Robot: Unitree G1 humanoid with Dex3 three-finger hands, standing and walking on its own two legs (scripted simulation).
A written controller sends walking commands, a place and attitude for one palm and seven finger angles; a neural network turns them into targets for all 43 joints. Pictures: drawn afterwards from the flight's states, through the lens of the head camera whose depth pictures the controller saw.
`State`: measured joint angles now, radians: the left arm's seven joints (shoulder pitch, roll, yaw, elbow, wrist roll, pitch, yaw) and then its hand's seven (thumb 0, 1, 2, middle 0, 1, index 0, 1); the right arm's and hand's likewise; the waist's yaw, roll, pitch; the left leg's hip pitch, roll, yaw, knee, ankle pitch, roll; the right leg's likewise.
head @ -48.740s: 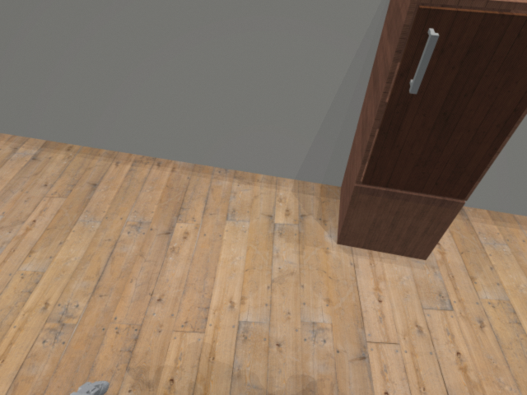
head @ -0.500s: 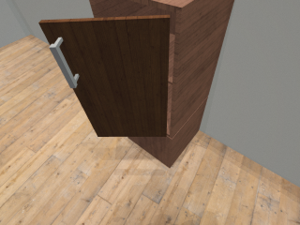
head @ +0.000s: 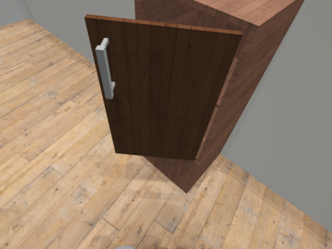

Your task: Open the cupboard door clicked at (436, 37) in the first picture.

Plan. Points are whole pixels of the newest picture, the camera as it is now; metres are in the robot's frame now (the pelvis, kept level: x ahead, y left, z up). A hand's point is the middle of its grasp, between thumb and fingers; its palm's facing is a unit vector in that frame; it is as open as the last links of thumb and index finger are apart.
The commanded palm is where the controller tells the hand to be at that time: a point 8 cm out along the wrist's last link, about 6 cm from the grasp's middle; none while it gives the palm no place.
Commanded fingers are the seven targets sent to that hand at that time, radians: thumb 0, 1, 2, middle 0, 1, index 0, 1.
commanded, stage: come to a stop and stand still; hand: left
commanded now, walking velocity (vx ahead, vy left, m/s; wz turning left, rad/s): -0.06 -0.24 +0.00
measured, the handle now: (107, 70) +0.50 +0.22 +0.14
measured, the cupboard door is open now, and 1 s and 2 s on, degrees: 38 38 38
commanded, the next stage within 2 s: look again from close up in 0.74 s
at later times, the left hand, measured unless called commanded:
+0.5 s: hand out of the picture -0.04 +0.12 -0.15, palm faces +0.04 -0.98 -0.20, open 7.3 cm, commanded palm none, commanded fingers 0.00 0.90 0.90 -0.20 -0.30 -0.20 -0.30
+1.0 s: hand out of the picture -0.04 +0.18 -0.17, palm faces +0.04 -0.98 -0.20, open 7.4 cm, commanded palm none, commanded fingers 0.00 0.90 0.90 -0.20 -0.30 -0.20 -0.30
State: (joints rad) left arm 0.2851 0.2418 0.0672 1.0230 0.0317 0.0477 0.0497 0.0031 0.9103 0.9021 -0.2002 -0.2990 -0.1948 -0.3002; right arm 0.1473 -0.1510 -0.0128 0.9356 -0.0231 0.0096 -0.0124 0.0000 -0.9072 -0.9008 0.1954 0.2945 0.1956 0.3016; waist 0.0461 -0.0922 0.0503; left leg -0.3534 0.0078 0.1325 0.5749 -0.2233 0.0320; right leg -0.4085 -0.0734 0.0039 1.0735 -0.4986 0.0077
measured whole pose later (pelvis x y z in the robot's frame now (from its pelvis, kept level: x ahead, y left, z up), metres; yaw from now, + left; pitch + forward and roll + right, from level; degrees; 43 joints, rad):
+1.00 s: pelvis -0.02 +0.01 +0.00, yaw -1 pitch +0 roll -1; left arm 0.36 0.13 0.00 1.08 0.03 -0.02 0.06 0.00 0.91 0.90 -0.20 -0.30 -0.20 -0.30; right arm 0.20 -0.15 -0.01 0.97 -0.01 -0.02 -0.02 0.00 -0.93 -0.90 0.19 0.29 0.20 0.30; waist 0.03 0.02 0.00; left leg -0.27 0.00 0.09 0.60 -0.34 0.06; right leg -0.17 -0.02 -0.06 0.55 -0.37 0.00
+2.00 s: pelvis -0.06 -0.02 -0.05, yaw +5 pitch +7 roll -2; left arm 0.34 0.30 0.26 0.06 -0.33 -0.46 -0.34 0.01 0.40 0.69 -0.23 -0.62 -0.23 -0.62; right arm 0.20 -0.28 0.02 0.57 0.04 -0.27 -0.07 0.01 -0.90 -0.90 0.20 0.30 0.20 0.30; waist 0.04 0.00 -0.09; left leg -0.69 -0.01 -0.05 1.01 -0.45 0.01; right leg -0.63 0.06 -0.18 0.93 -0.44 -0.11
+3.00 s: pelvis -0.04 +0.05 +0.01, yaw +3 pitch +0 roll -2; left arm -0.17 0.48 0.43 0.24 -0.31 0.06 -0.41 -0.01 -0.50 0.30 -0.30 -1.20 -0.30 -1.20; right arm 0.24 -0.23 0.10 0.62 0.07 -0.22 -0.12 0.01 -0.90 -0.90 0.20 0.30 0.20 0.30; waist 0.05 0.02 -0.03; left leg -0.28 -0.09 0.01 0.57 -0.29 0.10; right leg -0.26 0.01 -0.07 0.53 -0.27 -0.01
